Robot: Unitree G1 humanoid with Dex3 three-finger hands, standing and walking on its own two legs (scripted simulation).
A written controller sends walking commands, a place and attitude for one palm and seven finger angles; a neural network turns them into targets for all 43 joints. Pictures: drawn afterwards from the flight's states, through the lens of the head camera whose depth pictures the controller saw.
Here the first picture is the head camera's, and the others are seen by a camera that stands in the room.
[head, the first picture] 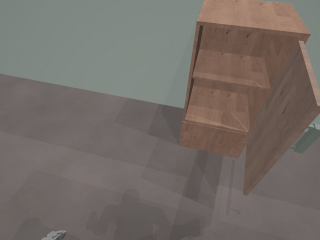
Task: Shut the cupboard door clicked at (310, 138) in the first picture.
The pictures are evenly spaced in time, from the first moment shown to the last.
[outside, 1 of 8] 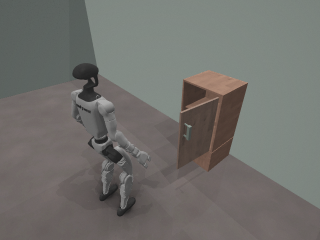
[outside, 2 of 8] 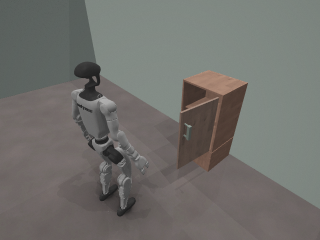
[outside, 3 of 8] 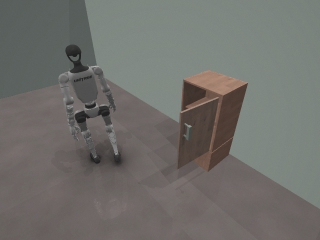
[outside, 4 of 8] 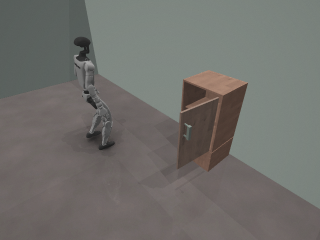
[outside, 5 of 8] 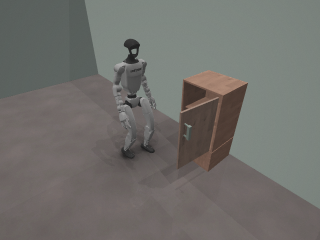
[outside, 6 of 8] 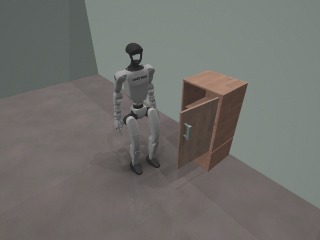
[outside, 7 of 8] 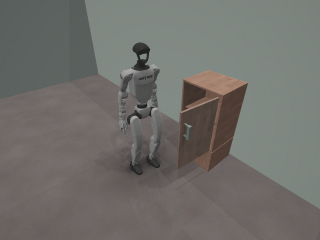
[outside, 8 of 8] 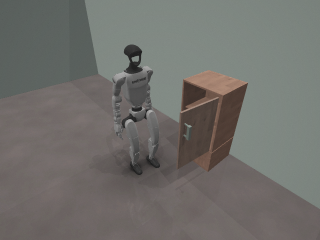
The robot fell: no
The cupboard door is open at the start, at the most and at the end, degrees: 85 85 85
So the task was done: no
